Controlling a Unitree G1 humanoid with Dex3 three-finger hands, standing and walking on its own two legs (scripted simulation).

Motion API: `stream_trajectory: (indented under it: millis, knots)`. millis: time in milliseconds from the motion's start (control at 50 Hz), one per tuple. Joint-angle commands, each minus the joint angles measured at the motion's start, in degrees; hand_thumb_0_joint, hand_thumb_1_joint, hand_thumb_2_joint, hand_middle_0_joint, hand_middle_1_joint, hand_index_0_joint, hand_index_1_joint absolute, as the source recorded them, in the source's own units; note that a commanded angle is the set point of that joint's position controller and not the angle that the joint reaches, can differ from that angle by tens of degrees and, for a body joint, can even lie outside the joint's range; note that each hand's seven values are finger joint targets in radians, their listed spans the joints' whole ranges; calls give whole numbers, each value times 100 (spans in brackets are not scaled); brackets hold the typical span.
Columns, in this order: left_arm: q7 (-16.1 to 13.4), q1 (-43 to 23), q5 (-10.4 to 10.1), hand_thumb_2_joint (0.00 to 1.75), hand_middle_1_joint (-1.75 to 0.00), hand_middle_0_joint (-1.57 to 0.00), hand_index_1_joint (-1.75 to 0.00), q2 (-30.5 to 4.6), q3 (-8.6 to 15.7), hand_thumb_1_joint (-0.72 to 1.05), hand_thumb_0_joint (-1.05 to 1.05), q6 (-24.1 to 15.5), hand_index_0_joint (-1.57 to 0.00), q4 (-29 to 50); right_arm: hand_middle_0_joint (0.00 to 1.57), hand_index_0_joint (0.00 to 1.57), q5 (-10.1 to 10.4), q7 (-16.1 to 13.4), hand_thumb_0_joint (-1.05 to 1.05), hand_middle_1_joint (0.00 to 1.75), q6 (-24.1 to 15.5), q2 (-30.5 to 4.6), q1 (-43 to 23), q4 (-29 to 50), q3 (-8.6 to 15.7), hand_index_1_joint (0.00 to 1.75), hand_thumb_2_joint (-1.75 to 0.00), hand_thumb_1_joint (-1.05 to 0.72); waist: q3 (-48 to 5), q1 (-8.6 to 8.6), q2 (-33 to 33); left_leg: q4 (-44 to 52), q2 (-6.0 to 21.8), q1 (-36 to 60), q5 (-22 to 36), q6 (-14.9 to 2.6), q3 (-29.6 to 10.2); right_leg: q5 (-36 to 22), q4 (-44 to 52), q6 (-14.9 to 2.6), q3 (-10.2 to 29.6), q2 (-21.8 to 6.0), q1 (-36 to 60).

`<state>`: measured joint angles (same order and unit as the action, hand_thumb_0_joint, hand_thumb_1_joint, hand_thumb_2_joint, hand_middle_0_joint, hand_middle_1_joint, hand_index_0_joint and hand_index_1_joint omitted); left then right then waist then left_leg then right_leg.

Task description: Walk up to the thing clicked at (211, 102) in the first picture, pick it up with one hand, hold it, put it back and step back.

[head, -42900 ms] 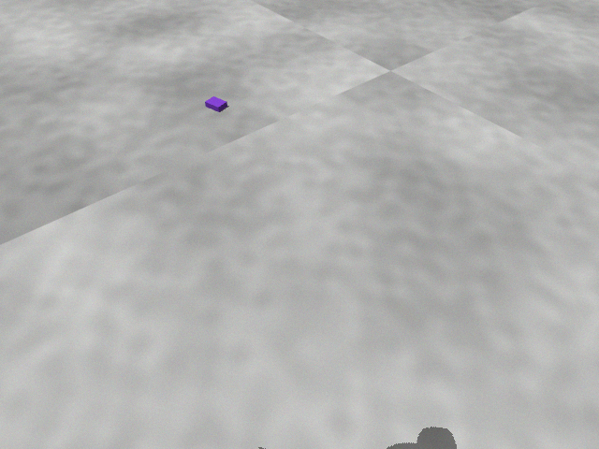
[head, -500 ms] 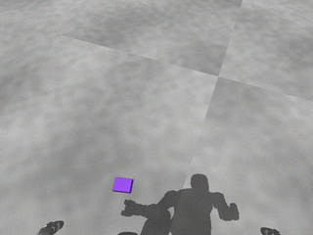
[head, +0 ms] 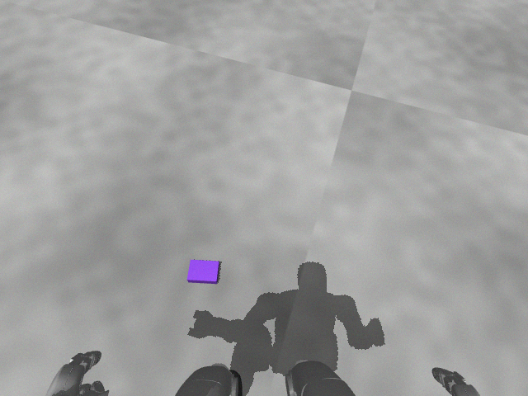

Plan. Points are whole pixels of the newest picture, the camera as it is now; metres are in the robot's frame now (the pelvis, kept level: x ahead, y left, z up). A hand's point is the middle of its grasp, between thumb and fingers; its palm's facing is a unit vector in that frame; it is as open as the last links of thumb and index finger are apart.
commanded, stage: step back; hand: left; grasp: from above
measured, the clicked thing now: (203, 271) +0.51 +0.21 -0.75
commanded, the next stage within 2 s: none
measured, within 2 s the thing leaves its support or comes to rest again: neither
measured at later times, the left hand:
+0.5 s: hand out of the picture -0.01 +0.26 -0.15, palm faces +0.04 -0.93 -0.38, open 7.4 cm
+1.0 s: hand out of the picture -0.25 +0.24 -0.15, palm faces -0.05 -0.92 -0.40, open 7.4 cm
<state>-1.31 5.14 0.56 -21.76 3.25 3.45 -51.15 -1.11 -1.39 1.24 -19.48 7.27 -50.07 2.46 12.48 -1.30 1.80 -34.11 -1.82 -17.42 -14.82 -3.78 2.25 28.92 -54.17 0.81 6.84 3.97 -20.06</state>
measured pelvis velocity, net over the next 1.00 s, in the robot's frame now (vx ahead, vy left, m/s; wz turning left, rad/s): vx -0.32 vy -0.03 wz -0.05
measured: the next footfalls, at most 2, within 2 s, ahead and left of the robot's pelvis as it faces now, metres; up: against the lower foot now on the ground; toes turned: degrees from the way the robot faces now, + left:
right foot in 0.10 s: +0.00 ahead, -0.13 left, +0.00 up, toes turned +2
left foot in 0.50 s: -0.12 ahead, +0.11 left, +0.00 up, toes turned +0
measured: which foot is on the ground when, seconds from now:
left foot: down 0.00-0.14, up 0.16-0.48, down 0.50-0.98, up 1.00-1.00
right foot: up 0.00-0.08, down 0.10-0.52, up 0.54-0.92, down 0.94-1.00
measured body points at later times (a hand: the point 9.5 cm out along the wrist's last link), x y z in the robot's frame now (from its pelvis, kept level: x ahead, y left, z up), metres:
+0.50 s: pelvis -0.14 +0.00 -0.01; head -0.08 +0.01 +0.43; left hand -0.01 +0.31 -0.12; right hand -0.04 -0.33 -0.12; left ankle -0.16 +0.11 -0.73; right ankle -0.04 -0.13 -0.73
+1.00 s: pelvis -0.32 -0.03 -0.01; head -0.28 -0.05 +0.43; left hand -0.25 +0.28 -0.13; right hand -0.19 -0.35 -0.12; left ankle -0.17 +0.10 -0.72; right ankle -0.34 -0.15 -0.73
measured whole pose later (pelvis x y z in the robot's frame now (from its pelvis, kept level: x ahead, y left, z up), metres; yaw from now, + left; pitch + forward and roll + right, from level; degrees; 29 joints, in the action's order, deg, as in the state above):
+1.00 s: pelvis -0.32 -0.03 -0.01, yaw -3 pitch -4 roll -2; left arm 1.2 13.0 2.1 -20.6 4.6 3.3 -49.8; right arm -1.0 -1.2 3.0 -23.7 4.5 -46.4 3.6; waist 10.2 0.8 -3.7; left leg -41.5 2.9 -28.7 -16.7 0.5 -3.5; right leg 23.3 -39.7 -0.6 0.6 2.3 -12.9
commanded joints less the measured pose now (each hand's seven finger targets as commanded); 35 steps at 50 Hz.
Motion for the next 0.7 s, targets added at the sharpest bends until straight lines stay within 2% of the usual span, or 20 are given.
stream_trajectory:
  millis: [0, 40, 80, 100, 120, 140, 160, 200, 240, 320, 380, 420, 460, 480, 500, 520, 540, 580, 600, 680]
  knots:
    - [-8, 326, 54, 90, -30, -20, -30, -994, 361, 90, 0, -178, -20, 470, 20, 20, -10, -75, 0, 30, -69, -1651, 104, 406, 448, 30, -90, -90, -1664, -21, -891, 548, 1681, 1423, 2790, -963, -1698, -143, 1060, -120, -289, -248, -19]
    - [30, 588, 87, 90, -30, -20, -30, -1002, 397, 90, 0, -194, -20, 353, 20, 20, 6, -41, 0, 30, -42, -1704, -104, 456, 438, 30, -90, -90, -1652, 122, -866, 545, 1627, 776, 2019, -797, -1647, -664, 1766, -226, -433, -251, 641]
    - [37, 1021, 114, 90, -30, -20, -30, -985, 425, 90, 0, -237, -20, 211, 20, 20, 66, -7, 0, 30, 4, -1596, -327, 463, 392, 30, -90, -90, -1737, 343, -582, 217, 1305, 228, 1185, -400, -1370, -1735, 2814, -444, -222, -403, 1297]
    - [36, 987, 173, 90, -30, -20, -30, -1319, 507, 90, 0, -268, -20, 270, 20, 20, 111, 8, 0, 30, 13, -1477, -339, 511, 368, 30, -90, -90, -1660, 301, 238, -470, 742, -502, 375, -67, -1011, -2123, 2984, -788, 881, -1075, 1417]
    - [61, 695, 114, 90, -30, -20, -30, -1626, 575, 90, 0, -275, -20, 424, 20, 20, 124, 6, 0, 30, 23, -1212, -301, 527, 282, 30, -90, -90, -1251, 282, 1141, -1455, -255, -1138, -1235, 308, -476, -2257, 3531, -1339, 1997, -1954, 1159]
    - [41, 284, 180, 90, -30, -20, -30, -1971, 604, 90, 0, -295, -20, 661, 20, 20, 71, -52, 0, 30, 70, -1315, -293, 461, 357, 30, -90, -90, -1020, 365, 1412, -2839, -422, -754, -2165, 406, -839, -2588, 3727, -2049, 2760, -2737, 65]
    - [26, 111, 148, 90, -30, -20, -30, -1735, 592, 90, 0, -309, -20, 777, 20, 20, 74, -48, 0, 30, 70, -1462, -50, 326, 391, 30, -90, -90, -843, 232, 993, -3265, -338, -554, -2032, 421, -1123, -2740, 3673, -1958, 2577, -2635, -214]
    - [-10, -123, 96, 90, -30, -20, -30, -1307, 501, 90, 0, -325, -20, 886, 20, 20, 148, 7, 0, 30, 71, -1399, 159, 149, 328, 30, -90, -90, -831, 67, 476, -3517, -588, -636, -1420, 400, -1327, -3393, 3416, -1461, 1226, -1818, 70]
    - [-18, -266, 124, 90, -30, -20, -30, -1220, 511, 90, 0, -296, -20, 943, 20, 20, 151, -38, 0, 30, 39, -1324, 390, 98, 277, 30, -90, -90, -1104, -17, 486, -3541, -700, -894, -1215, 491, -1231, -3489, 3141, -1152, 663, -1445, 567]
    - [-39, 334, 166, 90, -30, -20, -30, -1121, 477, 90, 0, -263, -20, 1019, 20, 20, 139, -70, 0, 30, -22, -1280, 230, 316, 207, 30, -90, -90, -1416, 353, 604, -2300, -377, -1096, -1526, 569, -860, -3850, 2855, -1335, 613, -1582, 1743]
    - [-45, 473, 171, 90, -30, -20, -30, -1266, 488, 90, 0, -197, -20, 1027, 20, 20, 78, -49, 0, 30, -43, -1235, 261, 380, 229, 30, -90, -90, -1575, 401, 965, -1004, -49, -664, -1552, 501, -598, -4048, 2641, -1321, 694, -1713, 1872]
    - [-25, 255, 114, 90, -30, -20, -30, -1324, 478, 90, 0, -142, -20, 1104, 20, 20, 37, -28, 0, 30, -63, -1253, 659, 221, 275, 30, -90, -90, -1695, 199, 1030, 57, 35, -97, -936, 397, -428, -3883, 2353, -1155, 619, -1648, 1650]
    - [23, 175, 45, 90, -30, -20, -30, -1295, 423, 90, 0, -69, -20, 1146, 20, 20, -22, -6, 0, 30, -104, -1287, 921, 92, 345, 30, -90, -90, -1706, 25, 614, 1191, 62, 683, 498, 285, -394, -3107, 2010, -777, 381, -1350, 1001]
    - [40, 320, 26, 90, -30, -20, -30, -1059, 362, 90, 0, -46, -20, 1200, 20, 20, -126, -5, 0, 30, -118, -1616, 785, 172, 440, 30, -90, -90, -1696, 100, -164, 1370, 851, 1093, 651, 30, -1517, -2076, 1489, -475, 178, -899, 110]
    - [24, 263, -1, 90, -30, -20, -30, -881, 337, 90, 0, -62, -20, 1226, 20, 20, -175, 27, 0, 30, -110, -2160, 504, 278, 539, 30, -90, -90, -1482, 109, -1509, 1640, 2018, 1246, 1403, -547, -3001, 1, 398, -235, -368, 140, -1005]
    - [-73, -147, 91, 90, -30, -20, -30, -1156, 481, 90, 0, -58, -20, 1241, 20, 20, -131, 41, 0, 30, -94, -2469, 362, 388, 598, 30, -90, -90, -1265, -241, -1590, 1769, 2672, -73, 1360, -1388, -3469, 928, -773, -107, 229, 152, -544]
    - [-79, -211, 116, 90, -30, -20, -30, -1290, 504, 90, 0, -49, -20, 1165, 20, 20, -128, -9, 0, 30, -140, -2340, 21, 435, 586, 30, -90, -90, -969, -128, -1372, 1864, 2720, -672, 1167, -1483, -3496, 702, -1561, -145, 545, 17, -314]
    - [-15, 297, -9, 90, -30, -20, -30, -1108, 502, 90, 0, -23, -20, 909, 20, 20, -170, -22, 0, 30, -158, -1732, -494, 533, 366, 30, -90, -90, -911, 312, -822, 1516, 1712, -287, 1804, -871, -1834, -11, -2018, -207, 604, 294, -573]
    - [12, 669, -43, 90, -30, -20, -30, -1122, 500, 90, 0, -20, -20, 803, 20, 20, -126, -42, 0, 30, -169, -1614, -592, 579, 360, 30, -90, -90, -973, 514, -804, 1354, 1434, 110, 1896, -652, -1399, -295, -2094, -213, 560, 340, -822]
    - [32, 632, 52, 90, -30, -20, -30, -1030, 512, 90, 0, -68, -20, 846, 20, 20, -64, -39, 0, 30, -178, -1443, 132, 493, 375, 30, -90, -90, -1234, 137, -896, 998, 1324, 1304, 2224, -728, -1389, -306, -1493, 90, 350, 250, -1107]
